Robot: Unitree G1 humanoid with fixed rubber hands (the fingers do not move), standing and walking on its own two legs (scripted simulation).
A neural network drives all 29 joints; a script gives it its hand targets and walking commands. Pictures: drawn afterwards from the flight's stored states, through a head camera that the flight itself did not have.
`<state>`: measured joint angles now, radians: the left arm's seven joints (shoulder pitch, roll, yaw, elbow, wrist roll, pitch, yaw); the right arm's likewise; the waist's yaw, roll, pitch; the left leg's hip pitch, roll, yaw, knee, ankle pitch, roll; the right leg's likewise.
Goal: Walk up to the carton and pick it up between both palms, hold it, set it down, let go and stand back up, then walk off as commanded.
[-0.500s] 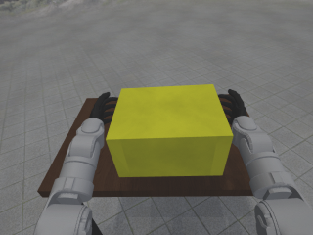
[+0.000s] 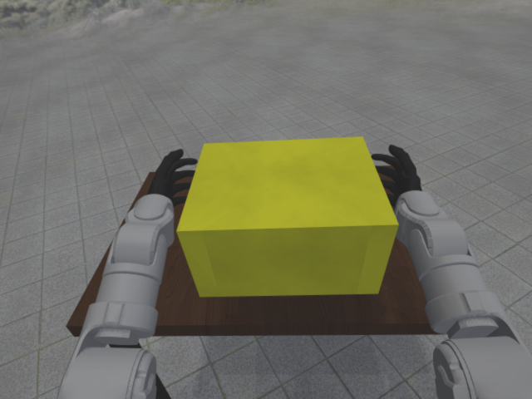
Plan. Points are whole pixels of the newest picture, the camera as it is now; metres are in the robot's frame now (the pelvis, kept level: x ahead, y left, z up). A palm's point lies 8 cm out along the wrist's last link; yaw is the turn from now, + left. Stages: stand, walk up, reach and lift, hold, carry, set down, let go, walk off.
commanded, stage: hold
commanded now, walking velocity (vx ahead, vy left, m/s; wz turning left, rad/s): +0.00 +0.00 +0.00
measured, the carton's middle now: (284, 213) +0.40 +0.00 +0.13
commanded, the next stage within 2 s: none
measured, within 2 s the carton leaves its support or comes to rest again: neither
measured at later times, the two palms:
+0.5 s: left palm (158, 201) +0.37 +0.18 +0.19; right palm (408, 196) +0.37 -0.18 +0.18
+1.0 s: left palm (157, 200) +0.36 +0.18 +0.20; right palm (408, 194) +0.37 -0.18 +0.19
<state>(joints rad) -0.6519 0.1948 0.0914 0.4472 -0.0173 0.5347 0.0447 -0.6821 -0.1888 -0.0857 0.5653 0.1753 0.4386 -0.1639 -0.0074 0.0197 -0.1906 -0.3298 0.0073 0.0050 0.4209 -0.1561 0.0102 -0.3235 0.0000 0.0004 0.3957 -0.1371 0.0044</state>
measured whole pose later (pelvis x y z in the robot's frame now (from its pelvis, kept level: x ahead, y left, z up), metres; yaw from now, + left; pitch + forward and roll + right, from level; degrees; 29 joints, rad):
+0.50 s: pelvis -0.01 +0.00 +0.00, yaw +0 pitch +3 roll +0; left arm -0.65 0.18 0.11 0.41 0.01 0.60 0.03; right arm -0.68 -0.19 -0.10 0.54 0.18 0.49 -0.16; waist -0.01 0.01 -0.19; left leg -0.32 0.01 0.00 0.42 -0.15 0.01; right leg -0.31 0.00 0.00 0.39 -0.13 0.01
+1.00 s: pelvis -0.01 +0.00 +0.00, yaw +0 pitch +3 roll +0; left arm -0.65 0.18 0.11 0.39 0.01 0.62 0.03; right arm -0.68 -0.19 -0.10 0.53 0.18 0.50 -0.15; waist -0.01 0.01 -0.19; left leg -0.32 0.01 0.00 0.42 -0.15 0.01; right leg -0.31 0.00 0.00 0.39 -0.13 0.01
